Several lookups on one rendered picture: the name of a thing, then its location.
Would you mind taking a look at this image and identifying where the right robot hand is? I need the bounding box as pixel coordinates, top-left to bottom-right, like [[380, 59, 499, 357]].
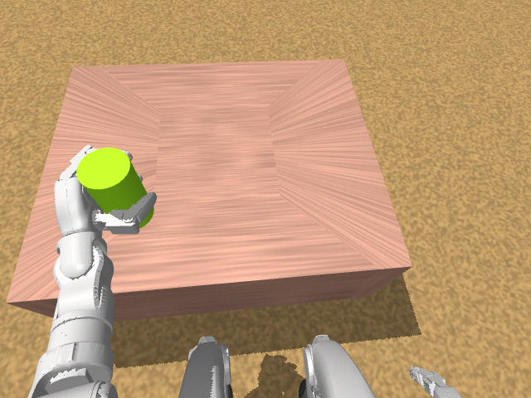
[[409, 366, 462, 398]]

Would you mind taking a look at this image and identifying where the left robot arm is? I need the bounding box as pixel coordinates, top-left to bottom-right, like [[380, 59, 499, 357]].
[[27, 231, 119, 398]]

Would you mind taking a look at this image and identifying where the left robot hand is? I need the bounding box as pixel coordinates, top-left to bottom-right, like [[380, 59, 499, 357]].
[[54, 145, 157, 238]]

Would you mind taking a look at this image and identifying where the can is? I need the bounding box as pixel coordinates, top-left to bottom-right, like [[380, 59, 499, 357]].
[[76, 148, 154, 229]]

